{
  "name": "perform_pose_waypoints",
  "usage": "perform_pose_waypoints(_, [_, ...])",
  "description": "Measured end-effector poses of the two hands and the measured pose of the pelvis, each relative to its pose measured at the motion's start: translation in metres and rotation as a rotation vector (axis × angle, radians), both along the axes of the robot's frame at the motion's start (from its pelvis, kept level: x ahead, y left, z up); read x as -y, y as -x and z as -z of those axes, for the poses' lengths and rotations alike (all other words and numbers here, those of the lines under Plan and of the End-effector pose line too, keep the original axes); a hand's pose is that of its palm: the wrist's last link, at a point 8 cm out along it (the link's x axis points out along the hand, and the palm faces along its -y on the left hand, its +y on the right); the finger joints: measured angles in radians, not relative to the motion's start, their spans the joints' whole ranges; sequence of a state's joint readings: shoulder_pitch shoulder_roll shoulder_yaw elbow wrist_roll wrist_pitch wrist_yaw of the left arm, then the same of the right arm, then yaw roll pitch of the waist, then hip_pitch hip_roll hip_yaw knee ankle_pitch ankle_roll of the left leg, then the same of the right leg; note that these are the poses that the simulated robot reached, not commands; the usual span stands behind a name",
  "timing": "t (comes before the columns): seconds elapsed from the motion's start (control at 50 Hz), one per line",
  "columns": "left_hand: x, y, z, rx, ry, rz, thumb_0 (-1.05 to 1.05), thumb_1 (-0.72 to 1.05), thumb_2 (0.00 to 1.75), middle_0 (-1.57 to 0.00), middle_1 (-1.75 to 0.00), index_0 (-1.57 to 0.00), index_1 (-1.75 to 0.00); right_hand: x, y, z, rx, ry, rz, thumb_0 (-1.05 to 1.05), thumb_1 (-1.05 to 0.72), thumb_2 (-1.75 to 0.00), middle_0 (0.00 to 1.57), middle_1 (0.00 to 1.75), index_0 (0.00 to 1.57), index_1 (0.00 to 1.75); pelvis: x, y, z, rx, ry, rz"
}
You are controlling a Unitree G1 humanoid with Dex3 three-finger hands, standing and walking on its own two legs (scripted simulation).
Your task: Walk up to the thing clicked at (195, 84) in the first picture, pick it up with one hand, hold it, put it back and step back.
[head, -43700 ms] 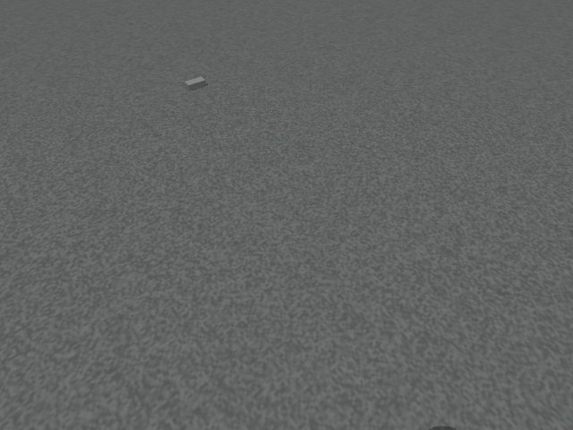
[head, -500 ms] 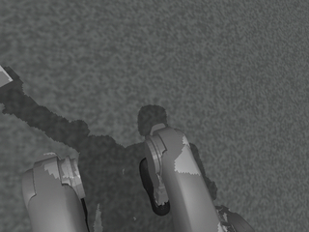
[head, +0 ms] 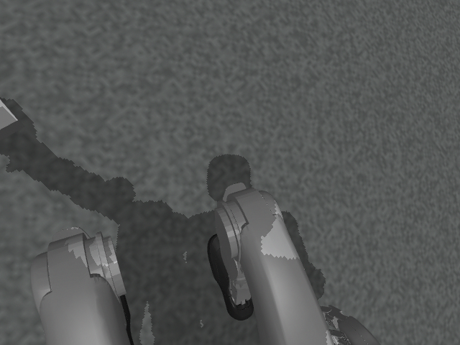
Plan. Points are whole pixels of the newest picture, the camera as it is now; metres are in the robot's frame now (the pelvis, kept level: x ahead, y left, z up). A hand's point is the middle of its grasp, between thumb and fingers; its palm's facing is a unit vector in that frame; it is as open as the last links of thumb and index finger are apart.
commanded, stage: rise first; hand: left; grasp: from above
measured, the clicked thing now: out of the picture +0.53 +0.33 -0.30
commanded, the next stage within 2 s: none
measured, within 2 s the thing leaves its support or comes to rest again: neither
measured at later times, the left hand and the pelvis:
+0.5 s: hand out of the picture +0.47 +0.36 -0.17, palm faces -0.37 -0.21 -0.91, open 13.6 cm; pelvis +0.00 +0.00 +0.00, yaw +0 degrees
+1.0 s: hand out of the picture +0.48 +0.36 -0.18, palm faces -0.37 -0.21 -0.91, open 13.8 cm; pelvis +0.00 +0.00 +0.00, yaw +0 degrees
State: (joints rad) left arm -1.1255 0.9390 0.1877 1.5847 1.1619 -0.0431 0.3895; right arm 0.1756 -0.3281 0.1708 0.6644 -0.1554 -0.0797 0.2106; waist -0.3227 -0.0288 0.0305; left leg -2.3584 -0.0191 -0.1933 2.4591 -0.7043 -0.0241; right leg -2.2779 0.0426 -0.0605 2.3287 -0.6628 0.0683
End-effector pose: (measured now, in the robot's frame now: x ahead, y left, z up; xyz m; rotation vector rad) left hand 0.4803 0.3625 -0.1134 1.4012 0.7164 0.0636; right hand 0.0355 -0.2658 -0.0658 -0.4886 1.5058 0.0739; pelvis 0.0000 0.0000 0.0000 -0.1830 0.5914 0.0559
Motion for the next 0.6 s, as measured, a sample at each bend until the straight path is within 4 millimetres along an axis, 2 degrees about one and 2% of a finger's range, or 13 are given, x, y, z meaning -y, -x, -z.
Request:
perform_pose_waypoints(0.18, [0.002,-0.0042,0.0008,0.006,0.001,-0.003,0.0,-0.42,0.88,-0.18,-0.96,-0.19,-0.95,-0.0009,0.0006,-0.0013,-0.004,0.0,0.004,0.0,-0.89,-0.89,0.2,0.3,0.2,0.3,-0.0007,-0.0016,-0.0011,-0.003,0.002,0.002])
perform_pose_waypoints(0.6, [-0.0018,0.0014,0.0013,0.003,0.005,-0.001,0.0,-0.45,0.91,-0.16,-0.97,-0.17,-0.97,-0.0013,-0.0023,-0.0023,0.008,-0.002,-0.01,0.0,-0.89,-0.89,0.2,0.3,0.2,0.3,-0.0017,0.0001,-0.0004,0.005,0.005,-0.002])
